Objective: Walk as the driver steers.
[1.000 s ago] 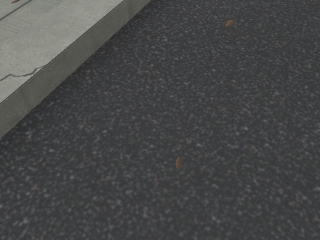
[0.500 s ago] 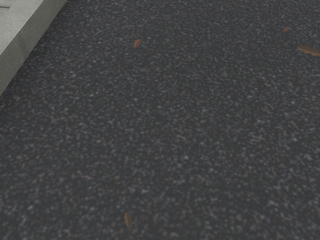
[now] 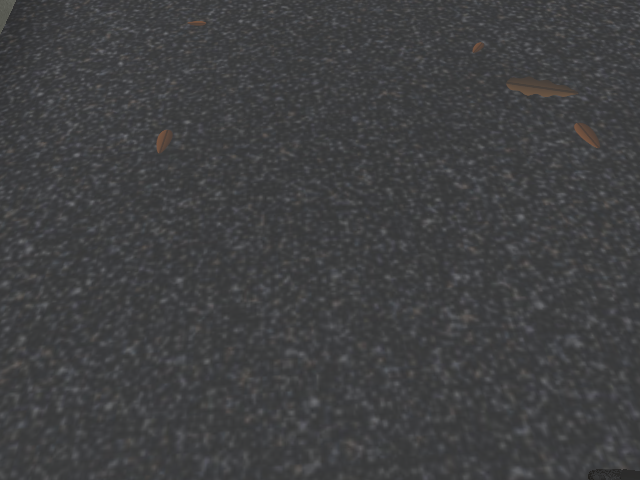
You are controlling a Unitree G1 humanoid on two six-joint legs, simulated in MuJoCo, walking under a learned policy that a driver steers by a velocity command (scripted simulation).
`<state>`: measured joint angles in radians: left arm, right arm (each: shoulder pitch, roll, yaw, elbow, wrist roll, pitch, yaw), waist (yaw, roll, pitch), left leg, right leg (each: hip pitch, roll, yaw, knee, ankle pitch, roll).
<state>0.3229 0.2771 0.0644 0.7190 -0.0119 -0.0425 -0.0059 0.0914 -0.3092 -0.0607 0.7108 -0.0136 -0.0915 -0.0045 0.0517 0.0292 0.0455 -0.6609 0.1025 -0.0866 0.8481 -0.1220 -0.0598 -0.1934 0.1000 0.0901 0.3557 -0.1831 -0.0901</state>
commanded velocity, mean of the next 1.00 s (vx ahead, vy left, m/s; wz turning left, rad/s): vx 0.50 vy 0.00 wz -0.13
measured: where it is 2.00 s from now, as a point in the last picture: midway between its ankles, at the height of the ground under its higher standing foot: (352, 274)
